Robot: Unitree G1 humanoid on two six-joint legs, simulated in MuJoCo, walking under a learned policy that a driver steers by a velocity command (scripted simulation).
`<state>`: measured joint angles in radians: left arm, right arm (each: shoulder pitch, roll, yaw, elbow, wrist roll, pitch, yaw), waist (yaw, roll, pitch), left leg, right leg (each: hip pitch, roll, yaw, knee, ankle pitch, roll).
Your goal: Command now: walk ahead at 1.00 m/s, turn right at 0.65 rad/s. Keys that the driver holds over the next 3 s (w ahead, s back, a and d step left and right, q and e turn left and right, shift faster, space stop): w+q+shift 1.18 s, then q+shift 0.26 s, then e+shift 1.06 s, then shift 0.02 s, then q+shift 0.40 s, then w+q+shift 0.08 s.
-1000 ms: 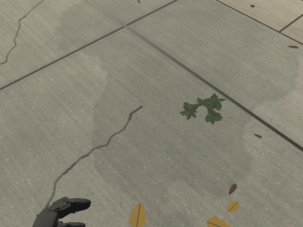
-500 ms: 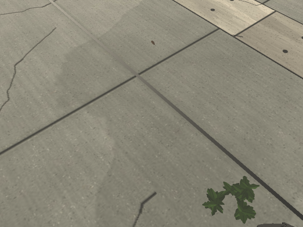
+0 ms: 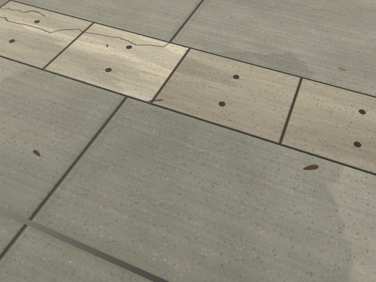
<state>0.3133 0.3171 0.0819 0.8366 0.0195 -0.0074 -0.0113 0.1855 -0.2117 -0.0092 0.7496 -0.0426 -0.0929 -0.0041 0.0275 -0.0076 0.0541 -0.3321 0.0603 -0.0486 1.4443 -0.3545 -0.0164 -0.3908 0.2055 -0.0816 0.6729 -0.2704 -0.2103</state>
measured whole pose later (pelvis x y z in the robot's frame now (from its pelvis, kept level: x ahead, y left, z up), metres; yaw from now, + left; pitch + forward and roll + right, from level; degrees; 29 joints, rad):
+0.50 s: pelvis +0.48 +0.07 +0.02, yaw +12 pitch +0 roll +2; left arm 0.17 0.24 -0.01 0.71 0.07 -0.10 0.00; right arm 0.44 -0.32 -0.07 0.89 -0.01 -0.03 0.01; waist -0.05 0.00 0.02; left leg -0.26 -0.20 0.01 0.47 -0.20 0.17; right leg -0.49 -0.01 0.09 1.36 -0.31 0.00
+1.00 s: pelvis +0.95 +0.15 +0.03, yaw +38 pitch +2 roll -3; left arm 0.42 0.34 0.06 0.83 0.03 -0.10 0.01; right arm 0.11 -0.38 -0.07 0.65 -0.03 0.01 0.06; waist 0.05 0.06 -0.01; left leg -0.73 0.05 0.02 1.25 -0.23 0.09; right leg -0.08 -0.02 -0.16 0.36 -0.32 0.03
